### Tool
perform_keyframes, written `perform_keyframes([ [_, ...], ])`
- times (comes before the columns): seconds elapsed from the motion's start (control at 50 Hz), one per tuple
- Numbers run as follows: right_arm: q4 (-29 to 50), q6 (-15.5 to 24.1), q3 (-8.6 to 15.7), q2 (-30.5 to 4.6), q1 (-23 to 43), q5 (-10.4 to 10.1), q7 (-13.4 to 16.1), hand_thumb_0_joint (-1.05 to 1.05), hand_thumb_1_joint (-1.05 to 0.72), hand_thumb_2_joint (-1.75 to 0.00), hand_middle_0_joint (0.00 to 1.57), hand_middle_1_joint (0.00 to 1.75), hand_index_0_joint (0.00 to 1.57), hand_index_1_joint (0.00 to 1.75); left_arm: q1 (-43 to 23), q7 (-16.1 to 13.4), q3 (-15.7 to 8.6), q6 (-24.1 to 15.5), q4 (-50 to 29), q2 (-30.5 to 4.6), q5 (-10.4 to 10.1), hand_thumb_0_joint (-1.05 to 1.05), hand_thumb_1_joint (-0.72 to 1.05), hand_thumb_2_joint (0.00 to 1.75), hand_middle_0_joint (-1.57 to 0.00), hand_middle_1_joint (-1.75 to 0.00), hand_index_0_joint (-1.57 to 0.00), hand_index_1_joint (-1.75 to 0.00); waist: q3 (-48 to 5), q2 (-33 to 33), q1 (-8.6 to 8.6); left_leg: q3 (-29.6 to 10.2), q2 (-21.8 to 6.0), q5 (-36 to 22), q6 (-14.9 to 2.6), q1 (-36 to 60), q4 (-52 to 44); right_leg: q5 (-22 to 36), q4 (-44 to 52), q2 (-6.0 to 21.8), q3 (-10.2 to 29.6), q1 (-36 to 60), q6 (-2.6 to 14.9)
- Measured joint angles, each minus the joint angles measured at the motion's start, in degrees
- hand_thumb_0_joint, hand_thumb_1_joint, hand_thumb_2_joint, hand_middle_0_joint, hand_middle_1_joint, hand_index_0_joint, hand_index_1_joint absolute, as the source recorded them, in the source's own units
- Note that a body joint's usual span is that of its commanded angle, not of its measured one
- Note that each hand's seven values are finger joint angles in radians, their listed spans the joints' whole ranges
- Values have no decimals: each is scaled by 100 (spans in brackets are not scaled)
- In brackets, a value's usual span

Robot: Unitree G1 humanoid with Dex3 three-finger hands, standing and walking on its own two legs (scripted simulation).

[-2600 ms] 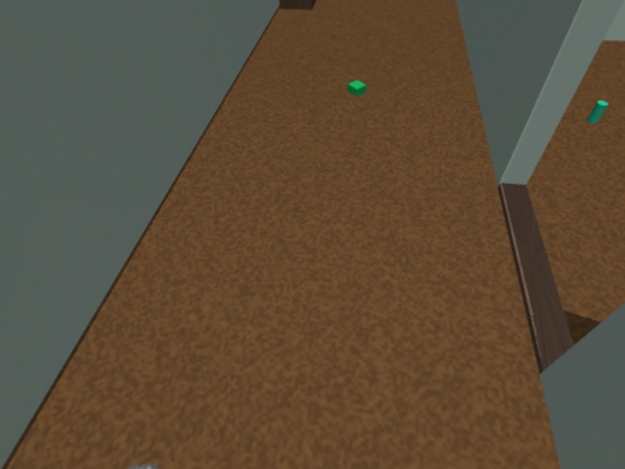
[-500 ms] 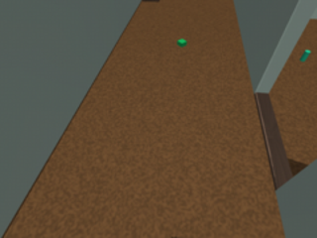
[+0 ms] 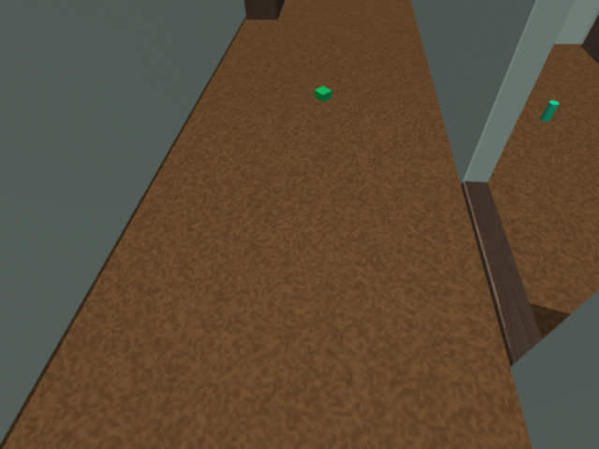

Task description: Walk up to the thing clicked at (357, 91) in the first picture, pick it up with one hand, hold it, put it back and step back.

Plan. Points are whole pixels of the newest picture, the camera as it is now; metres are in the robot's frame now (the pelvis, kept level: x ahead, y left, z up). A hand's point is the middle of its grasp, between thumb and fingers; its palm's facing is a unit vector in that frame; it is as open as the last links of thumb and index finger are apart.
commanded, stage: walk up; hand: left
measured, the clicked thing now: (323, 93) +2.26 +0.05 -0.75
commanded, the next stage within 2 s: none
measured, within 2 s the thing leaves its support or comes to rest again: neither
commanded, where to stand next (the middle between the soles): +1.90 -0.09 m, yaw -3 degrees
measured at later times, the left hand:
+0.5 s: hand (193, 372) +0.24 +0.24 -0.16, palm faces +0.02 -0.93 -0.36, open 7.4 cm
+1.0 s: hand (262, 171) +0.73 +0.18 -0.12, palm faces -0.05 -0.89 -0.44, open 7.4 cm
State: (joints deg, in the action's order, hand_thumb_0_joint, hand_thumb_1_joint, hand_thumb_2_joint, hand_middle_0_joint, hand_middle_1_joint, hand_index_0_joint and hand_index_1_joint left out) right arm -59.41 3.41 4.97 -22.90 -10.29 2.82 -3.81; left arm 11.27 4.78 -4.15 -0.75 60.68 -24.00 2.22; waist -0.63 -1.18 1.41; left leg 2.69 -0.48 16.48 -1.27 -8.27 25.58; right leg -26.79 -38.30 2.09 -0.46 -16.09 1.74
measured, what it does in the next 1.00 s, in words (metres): walks ahead: right foot, then left foot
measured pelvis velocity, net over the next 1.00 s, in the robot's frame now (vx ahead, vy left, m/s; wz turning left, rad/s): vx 0.60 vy -0.11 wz -0.05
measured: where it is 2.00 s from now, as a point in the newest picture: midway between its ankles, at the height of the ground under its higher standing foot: (358, 225)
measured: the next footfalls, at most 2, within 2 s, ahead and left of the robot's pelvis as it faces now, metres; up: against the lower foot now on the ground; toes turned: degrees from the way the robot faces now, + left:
right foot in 0.10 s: +0.11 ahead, -0.16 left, +0.00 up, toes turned -5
left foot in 0.54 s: +0.48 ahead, +0.09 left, +0.00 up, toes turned +5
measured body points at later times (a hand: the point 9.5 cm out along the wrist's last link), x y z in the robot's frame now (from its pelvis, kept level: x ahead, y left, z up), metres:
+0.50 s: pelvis +0.25 -0.05 -0.01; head +0.26 -0.05 +0.44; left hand +0.24 +0.28 -0.13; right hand +0.39 -0.36 -0.11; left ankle +0.43 +0.09 -0.72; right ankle +0.07 -0.15 -0.74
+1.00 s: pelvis +0.60 -0.11 -0.03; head +0.58 -0.14 +0.42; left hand +0.74 +0.22 -0.09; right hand +0.60 -0.44 -0.17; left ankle +0.45 +0.08 -0.71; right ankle +0.70 -0.22 -0.74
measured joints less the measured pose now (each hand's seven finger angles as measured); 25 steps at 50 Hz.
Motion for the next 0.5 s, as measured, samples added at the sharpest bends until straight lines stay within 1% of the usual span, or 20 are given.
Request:
perform_keyframes([
  [0.04, 86, 31, 56, -29, -82, -3, -22, 1, -90, -90, 21, 30, 21, 30, -14, 63, -22, 11, 6, -130, 5, 1, 90, 90, -20, -30, -20, -30, 35, -47, -88, 60, -30, 99, 57, 213, -187, -81, -153, 85, 18, -244, -47],
  [0.06, 106, 27, 76, -69, -139, -2, -39, 1, -90, -90, 21, 30, 21, 30, -30, 94, -27, -2, -6, -167, -7, 1, 90, 90, -20, -30, -20, -30, 47, -18, -140, 50, -76, 137, 85, 322, -274, -51, -57, 116, 16, -303, -53],
  [0.08, 101, 2, 96, -127, -186, 4, -55, 1, -90, -90, 21, 30, 21, 30, -44, 117, -32, -40, -35, -187, -25, 1, 90, 90, -20, -30, -20, -30, 64, 37, -174, 37, -141, 188, 114, 421, -312, 116, 151, 145, 4, -306, -50],
  [0.1, 77, -41, 113, -196, -221, 11, -66, 1, -90, -90, 21, 30, 21, 30, -48, 127, -40, -103, -76, -196, -40, 1, 90, 90, -20, -30, -20, -30, 88, 112, -179, 31, -227, 298, 122, 496, -242, 566, 373, 170, -81, -241, -103],
  [0.12, 44, -95, 124, -271, -256, 10, -72, 1, -90, -90, 21, 30, 21, 30, -34, 123, -56, -184, -125, -198, -46, 1, 90, 90, -20, -30, -20, -30, 98, 222, -167, 9, -357, 508, 77, 502, 2, 1129, 534, 128, -227, -105, -170],
  [0.14, 3, -151, 129, -334, -292, 3, -64, 1, -90, -90, 21, 30, 21, 30, -18, 101, -82, -274, -179, -196, -36, 1, 90, 90, -20, -30, -20, -30, 87, 344, -148, -51, -494, 729, -10, 359, 543, 1332, 559, 27, -350, 2, -169],
  [0.16, -45, -216, 122, -359, -325, -21, -40, 1, -90, -90, 21, 30, 21, 30, 14, 59, -109, -342, -242, -184, -16, 1, 90, 90, -20, -30, -20, -30, 42, 411, -113, -197, -489, 962, -30, 84, 1284, 1167, 503, -50, -434, 77, -129],
  [0.18, -88, -271, 100, -353, -352, -36, -22, 1, -90, -90, 21, 30, 21, 30, 63, 19, -118, -375, -291, -164, -12, 1, 90, 90, -20, -30, -20, -30, -15, 420, -71, -316, -375, 1045, -7, -216, 1995, 1005, 535, -81, -486, 206, -86],
  [0.22, -132, -285, 34, -324, -349, -56, -40, 1, -90, -90, 20, 30, 20, 30, 211, -21, -87, -382, -354, -120, -50, 0, 90, 90, -20, -30, -20, -30, -85, 390, 38, -322, -170, 832, 15, -759, 2969, 901, 859, -118, -503, 599, 9],
  [0.26, -85, -212, -28, -318, -242, -91, -91, 1, -90, -90, 20, 30, 20, 30, 403, -61, -34, -406, -362, -68, -109, 0, 90, 90, -20, -30, -20, -30, -75, 397, 122, -297, -90, 428, -1, -1265, 3356, 981, 1337, -176, -458, 1043, 34],
  [0.32, 146, -92, -66, -317, -27, -143, -188, 1, -90, -90, 20, 30, 20, 30, 617, -91, 45, -410, -277, -8, -175, 0, 90, 90, -20, -30, -20, -30, 48, 465, 150, -343, -215, -127, 11, -1926, 3120, 1032, 1894, -285, -408, 1604, 29],
  [0.38, 351, -104, -76, -289, 111, -162, -288, 1, -90, -90, 20, 30, 20, 30, 707, -86, 90, -404, -241, 3, -187, 0, 90, 90, -20, -30, -20, -30, 180, 493, 108, -335, -415, -603, 98, -2381, 2327, 914, 2243, -379, -485, 2076, 14],
  [0.44, 440, -169, -116, -210, 233, -135, -361, 1, -90, -90, 20, 30, 20, 30, 761, -65, 104, -409, -305, -65, -187, 1, 90, 90, -21, -30, -20, -30, 278, 393, 157, -205, -573, -1025, 128, -2478, 1315, 642, 2381, -430, -512, 2434, -15],
  [0.5, 478, -183, -143, -98, 303, -104, -357, 1, -90, -90, 20, 30, 20, 30, 837, -61, 133, -381, -333, -155, -221, 1, 90, 90, -21, -30, -20, -30, 256, 171, 269, -7, -535, -1335, 61, -2219, 649, 223, 2353, -343, -461, 2743, -77],
])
